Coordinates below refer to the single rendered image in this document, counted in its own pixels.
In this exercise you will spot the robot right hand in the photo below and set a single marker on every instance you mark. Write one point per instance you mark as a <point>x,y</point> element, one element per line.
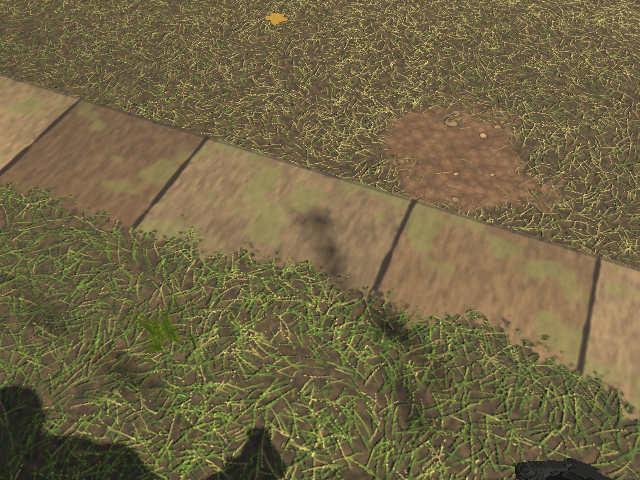
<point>571,469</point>

